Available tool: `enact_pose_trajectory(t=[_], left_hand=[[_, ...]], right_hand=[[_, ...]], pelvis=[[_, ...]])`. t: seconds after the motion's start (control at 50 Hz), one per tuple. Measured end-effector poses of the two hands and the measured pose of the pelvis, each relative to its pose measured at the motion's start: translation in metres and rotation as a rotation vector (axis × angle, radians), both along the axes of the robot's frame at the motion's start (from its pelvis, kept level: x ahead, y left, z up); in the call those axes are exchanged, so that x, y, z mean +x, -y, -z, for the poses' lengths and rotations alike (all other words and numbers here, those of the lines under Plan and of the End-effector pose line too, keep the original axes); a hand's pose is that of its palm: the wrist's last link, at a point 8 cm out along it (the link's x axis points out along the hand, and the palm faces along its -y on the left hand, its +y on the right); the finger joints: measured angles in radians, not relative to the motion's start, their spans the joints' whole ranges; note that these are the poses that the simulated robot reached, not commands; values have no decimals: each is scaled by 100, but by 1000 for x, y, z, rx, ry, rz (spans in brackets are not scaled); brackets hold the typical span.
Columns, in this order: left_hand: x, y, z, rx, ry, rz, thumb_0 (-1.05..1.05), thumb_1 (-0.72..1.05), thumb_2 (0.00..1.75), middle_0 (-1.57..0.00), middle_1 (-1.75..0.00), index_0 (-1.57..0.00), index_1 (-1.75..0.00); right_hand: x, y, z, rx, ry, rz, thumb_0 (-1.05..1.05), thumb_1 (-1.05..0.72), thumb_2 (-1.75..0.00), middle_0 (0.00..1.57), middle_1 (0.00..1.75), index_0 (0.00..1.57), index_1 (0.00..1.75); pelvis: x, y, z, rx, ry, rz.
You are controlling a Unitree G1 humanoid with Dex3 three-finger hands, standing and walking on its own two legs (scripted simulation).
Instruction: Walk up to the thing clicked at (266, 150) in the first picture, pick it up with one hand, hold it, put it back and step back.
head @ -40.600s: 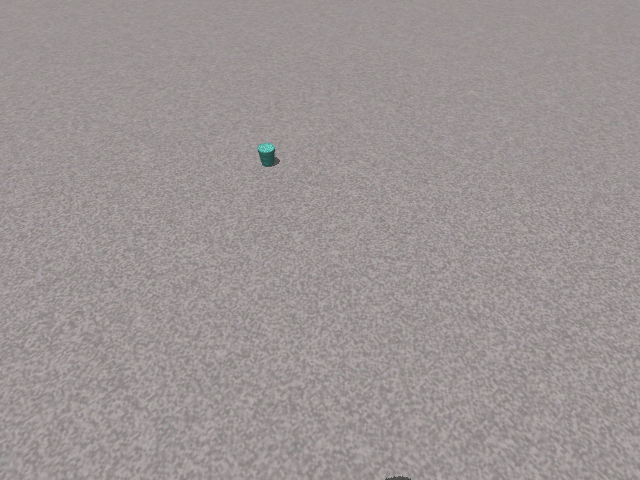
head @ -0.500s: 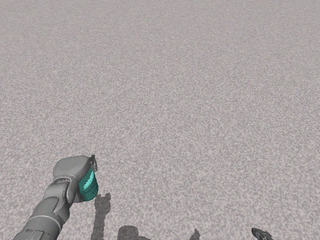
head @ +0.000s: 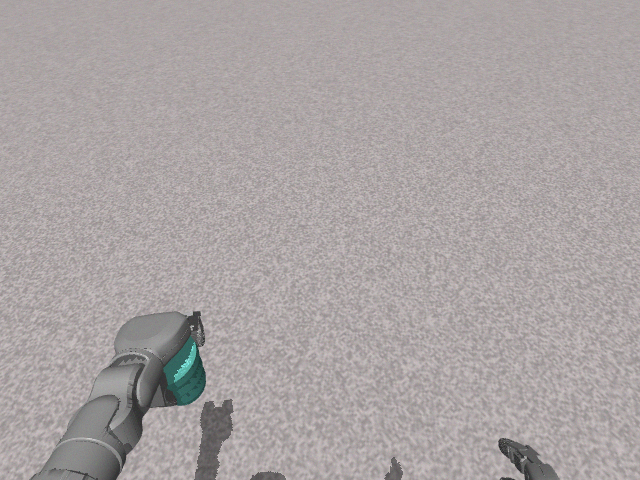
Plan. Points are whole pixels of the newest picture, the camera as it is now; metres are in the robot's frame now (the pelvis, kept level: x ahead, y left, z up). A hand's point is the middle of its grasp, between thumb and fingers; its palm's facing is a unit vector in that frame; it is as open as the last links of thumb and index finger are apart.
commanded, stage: hold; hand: left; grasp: from above
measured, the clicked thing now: (176, 372) +0.31 +0.23 -0.09
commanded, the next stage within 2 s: crouch in 1.26 s
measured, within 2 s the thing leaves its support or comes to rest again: neither
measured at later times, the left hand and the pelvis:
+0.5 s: hand (162, 371) +0.29 +0.22 -0.02, palm faces -0.43 -0.06 -0.90, open 10.5 cm; pelvis -0.01 +0.00 +0.01, yaw +0 degrees
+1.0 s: hand (161, 369) +0.29 +0.22 -0.02, palm faces -0.44 -0.06 -0.90, open 10.5 cm; pelvis -0.01 +0.00 +0.01, yaw +0 degrees
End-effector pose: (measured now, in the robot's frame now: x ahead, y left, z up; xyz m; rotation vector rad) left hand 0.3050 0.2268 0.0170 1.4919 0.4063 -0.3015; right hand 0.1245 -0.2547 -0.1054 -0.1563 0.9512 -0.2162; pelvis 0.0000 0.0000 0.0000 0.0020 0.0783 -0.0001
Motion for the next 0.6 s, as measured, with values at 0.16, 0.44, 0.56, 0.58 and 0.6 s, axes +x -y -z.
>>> enact_pose_trajectory(t=[0.16, 0.44, 0.56, 0.58, 0.6], left_hand=[[-6, 2, -7, -1, 0, 5, 1, -15, 79, -48, -96, -54, -95], [-13, 5, -15, -7, 3, 12, 1, -15, 80, -48, -97, -54, -95], [-11, 4, -21, -4, 10, 14, 1, -15, 80, -47, -97, -53, -95], [-11, 4, -22, -3, 11, 14, 1, -15, 80, -47, -97, -53, -95], [-11, 4, -22, -2, 11, 13, 1, -15, 80, -47, -97, -53, -96]], right_hand=[[1, 0, -4, 5, 17, -3, 1, -91, -90, 21, 30, 20, 30], [5, -1, -10, 5, 32, -8, 1, -92, -90, 20, 30, 20, 30], [7, -2, -13, 8, 43, -7, 1, -92, -90, 20, 30, 20, 30], [7, -3, -13, 9, 45, -7, 1, -92, -90, 20, 30, 20, 30], [8, -3, -13, 10, 46, -8, 1, -92, -90, 20, 30, 20, 30]], pelvis=[[-3, 1, -3, 3, 17, 3], [-6, 2, -7, 4, 39, 3], [-6, 1, -9, 5, 48, 6], [-6, 1, -10, 5, 50, 6], [-6, 1, -10, 5, 51, 6]])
